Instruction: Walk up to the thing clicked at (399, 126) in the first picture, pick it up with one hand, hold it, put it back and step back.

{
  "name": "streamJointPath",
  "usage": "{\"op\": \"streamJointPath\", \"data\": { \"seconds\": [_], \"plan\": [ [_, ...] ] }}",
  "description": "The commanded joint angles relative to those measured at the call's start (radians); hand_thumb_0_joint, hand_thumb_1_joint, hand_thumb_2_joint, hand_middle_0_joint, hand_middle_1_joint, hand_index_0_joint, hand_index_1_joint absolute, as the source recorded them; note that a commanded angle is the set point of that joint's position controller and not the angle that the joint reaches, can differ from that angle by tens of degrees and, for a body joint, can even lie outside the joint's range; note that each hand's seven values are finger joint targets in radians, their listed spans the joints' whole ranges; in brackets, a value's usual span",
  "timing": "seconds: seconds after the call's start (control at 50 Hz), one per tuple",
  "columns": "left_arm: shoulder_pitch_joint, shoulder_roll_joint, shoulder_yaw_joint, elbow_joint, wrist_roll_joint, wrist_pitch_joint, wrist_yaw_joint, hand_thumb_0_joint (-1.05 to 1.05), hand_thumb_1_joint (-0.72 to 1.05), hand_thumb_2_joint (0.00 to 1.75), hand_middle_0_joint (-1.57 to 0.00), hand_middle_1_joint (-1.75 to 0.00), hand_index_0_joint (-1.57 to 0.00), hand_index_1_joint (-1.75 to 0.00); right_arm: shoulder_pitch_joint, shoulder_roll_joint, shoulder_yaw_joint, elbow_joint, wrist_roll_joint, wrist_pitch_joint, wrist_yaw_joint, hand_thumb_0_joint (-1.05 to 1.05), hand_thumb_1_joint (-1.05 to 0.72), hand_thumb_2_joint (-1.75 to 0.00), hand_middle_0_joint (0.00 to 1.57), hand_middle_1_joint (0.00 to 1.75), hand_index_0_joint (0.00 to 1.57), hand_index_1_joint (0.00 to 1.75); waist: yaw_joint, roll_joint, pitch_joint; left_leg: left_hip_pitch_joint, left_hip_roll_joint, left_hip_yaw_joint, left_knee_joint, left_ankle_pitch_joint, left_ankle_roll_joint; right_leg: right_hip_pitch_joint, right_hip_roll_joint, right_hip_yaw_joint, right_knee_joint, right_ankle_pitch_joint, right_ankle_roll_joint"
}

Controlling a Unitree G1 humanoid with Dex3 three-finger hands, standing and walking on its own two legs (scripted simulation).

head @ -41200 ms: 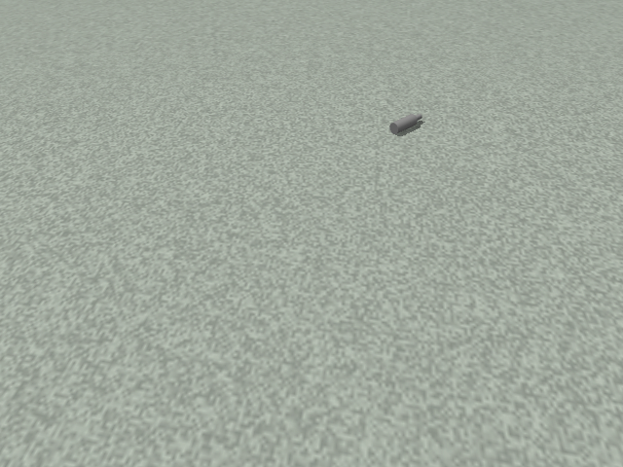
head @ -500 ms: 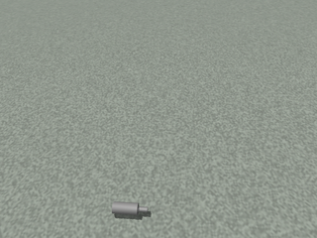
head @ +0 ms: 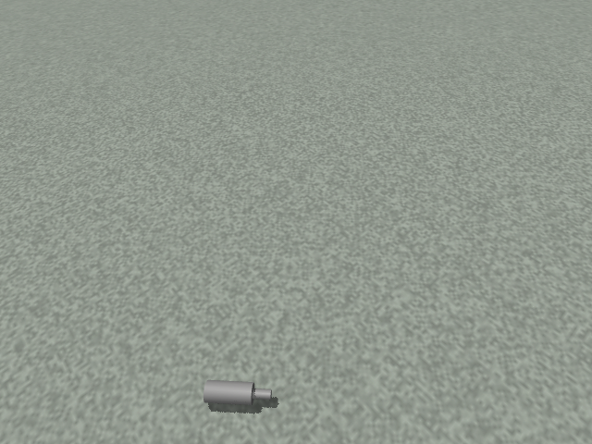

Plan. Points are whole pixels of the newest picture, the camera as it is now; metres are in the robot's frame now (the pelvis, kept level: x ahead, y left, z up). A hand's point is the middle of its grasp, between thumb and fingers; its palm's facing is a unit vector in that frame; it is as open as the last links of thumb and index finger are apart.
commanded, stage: stand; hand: left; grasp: from above
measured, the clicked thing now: (238, 392) +0.43 +0.21 -0.75
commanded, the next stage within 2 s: step back in 0.78 s
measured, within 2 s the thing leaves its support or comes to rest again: neither
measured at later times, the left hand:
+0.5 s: hand out of the picture +0.09 +0.24 -0.15, palm faces +0.01 -0.94 -0.34, open 7.4 cm
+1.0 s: hand out of the picture +0.08 +0.28 -0.16, palm faces -0.04 -0.93 -0.38, open 7.4 cm
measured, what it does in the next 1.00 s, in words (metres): stands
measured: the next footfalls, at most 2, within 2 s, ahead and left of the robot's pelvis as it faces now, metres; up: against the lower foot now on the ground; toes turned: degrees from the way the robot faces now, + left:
right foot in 1.54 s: -0.11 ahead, -0.06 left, +0.00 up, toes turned -2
left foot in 1.96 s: -0.23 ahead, +0.16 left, +0.00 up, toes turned -4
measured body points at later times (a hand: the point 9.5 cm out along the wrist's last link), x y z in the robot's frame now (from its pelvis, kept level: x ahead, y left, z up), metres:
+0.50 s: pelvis +0.01 +0.00 +0.00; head +0.01 -0.01 +0.45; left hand +0.09 +0.29 -0.13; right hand +0.08 -0.30 -0.14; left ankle -0.01 +0.13 -0.75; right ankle -0.02 -0.10 -0.75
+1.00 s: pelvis -0.03 +0.02 -0.01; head +0.04 +0.02 +0.44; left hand +0.08 +0.33 -0.14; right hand +0.06 -0.30 -0.14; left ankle -0.04 +0.14 -0.72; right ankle -0.02 -0.10 -0.75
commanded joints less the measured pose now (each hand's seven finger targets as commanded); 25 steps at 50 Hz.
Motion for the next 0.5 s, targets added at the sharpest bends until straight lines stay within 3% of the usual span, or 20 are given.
{"op": "streamJointPath", "data": {
  "seconds": [0.0, 0.1, 0.18, 0.26, 0.38, 0.46, 0.48],
  "plan": [
    [-0.040, 0.210, 0.036, -0.053, -0.003, -0.018, 0.015, 0.00, 0.90, 0.90, -0.20, -0.30, -0.20, -0.30, -0.033, -0.194, -0.037, -0.054, 0.003, -0.023, -0.014, 0.00, -0.90, -0.90, 0.20, 0.30, 0.20, 0.30, 0.001, -0.028, -0.078, 0.001, 0.111, -0.073, -0.022, 0.215, 0.035, 0.025, -0.141, 0.104, -0.031, 0.231, 0.003],
    [-0.043, 0.215, 0.034, -0.055, -0.001, -0.019, 0.015, 0.00, 0.90, 0.90, -0.20, -0.30, -0.20, -0.30, -0.036, -0.195, -0.037, -0.055, 0.001, -0.020, -0.012, 0.00, -0.90, -0.90, 0.20, 0.30, 0.20, 0.30, -0.001, -0.042, -0.062, 0.000, 0.110, -0.073, -0.025, 0.182, 0.033, 0.005, -0.139, 0.104, -0.044, 0.209, 0.004],
    [-0.042, 0.222, 0.035, -0.061, -0.005, -0.023, 0.014, 0.00, 0.90, 0.90, -0.20, -0.30, -0.20, -0.30, -0.034, -0.197, -0.035, -0.054, 0.005, -0.021, -0.010, 0.00, -0.90, -0.90, 0.20, 0.30, 0.20, 0.30, -0.001, -0.026, -0.079, 0.007, 0.113, -0.070, -0.025, 0.206, 0.034, 0.025, -0.143, 0.107, -0.039, 0.248, 0.002],
    [-0.047, 0.225, 0.036, -0.068, -0.007, -0.022, 0.015, 0.00, 0.90, 0.90, -0.20, -0.30, -0.20, -0.30, -0.034, -0.208, -0.038, -0.058, 0.003, -0.024, -0.013, 0.00, -0.90, -0.90, 0.20, 0.30, 0.20, 0.30, -0.002, -0.017, -0.114, 0.029, 0.118, -0.061, -0.011, 0.292, 0.035, 0.053, -0.147, 0.103, -0.016, 0.340, -0.002],
    [-0.046, 0.226, 0.031, -0.068, -0.004, -0.020, 0.012, 0.00, 0.90, 0.90, -0.20, -0.30, -0.20, -0.30, -0.038, -0.209, -0.036, -0.056, 0.004, -0.019, -0.011, 0.00, -0.90, -0.90, 0.20, 0.30, 0.20, 0.30, 0.000, -0.017, -0.045, -0.015, 0.115, -0.072, -0.037, 0.167, 0.032, 0.005, -0.138, 0.110, -0.049, 0.181, 0.003],
    [-0.044, 0.235, 0.032, -0.076, -0.004, -0.026, 0.013, 0.00, 0.90, 0.90, -0.20, -0.30, -0.20, -0.30, -0.035, -0.204, -0.036, -0.064, 0.004, -0.023, -0.009, 0.00, -0.90, -0.90, 0.20, 0.30, 0.20, 0.30, -0.004, -0.028, -0.106, 0.019, 0.120, -0.064, -0.018, 0.268, 0.035, 0.046, -0.145, 0.100, -0.024, 0.317, -0.001],
    [-0.043, 0.233, 0.032, -0.078, -0.006, -0.027, 0.012, 0.00, 0.90, 0.90, -0.20, -0.30, -0.20, -0.30, -0.031, -0.205, -0.033, -0.062, 0.005, -0.023, -0.009, 0.00, -0.90, -0.90, 0.20, 0.30, 0.20, 0.30, -0.003, -0.024, -0.094, 0.014, 0.118, -0.064, -0.025, 0.246, 0.034, 0.034, -0.144, 0.105, -0.029, 0.291, 0.000]
  ]
}}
